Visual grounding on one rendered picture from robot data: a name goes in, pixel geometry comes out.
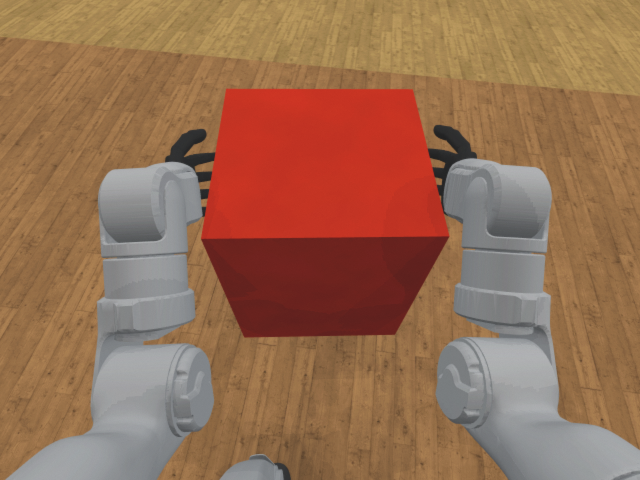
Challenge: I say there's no right robot forearm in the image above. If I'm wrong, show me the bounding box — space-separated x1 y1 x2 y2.
443 158 559 403

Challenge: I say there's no right robot hand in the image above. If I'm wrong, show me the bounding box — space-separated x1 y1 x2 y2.
428 125 477 216

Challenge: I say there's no left robot hand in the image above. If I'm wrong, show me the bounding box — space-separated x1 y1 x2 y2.
165 129 215 217

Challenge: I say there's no right robot upper arm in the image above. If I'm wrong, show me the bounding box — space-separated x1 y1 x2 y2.
435 337 640 480

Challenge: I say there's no left robot thigh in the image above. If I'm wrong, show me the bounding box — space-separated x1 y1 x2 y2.
220 459 284 480

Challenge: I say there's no robot left shin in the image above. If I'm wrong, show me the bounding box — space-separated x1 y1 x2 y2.
249 454 275 466

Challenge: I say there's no left robot forearm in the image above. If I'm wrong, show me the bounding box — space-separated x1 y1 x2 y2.
91 162 203 420

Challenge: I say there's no carton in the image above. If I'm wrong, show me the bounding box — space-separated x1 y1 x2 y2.
201 89 449 337

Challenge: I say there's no left robot upper arm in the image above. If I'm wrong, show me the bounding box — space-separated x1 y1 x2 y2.
5 343 214 480

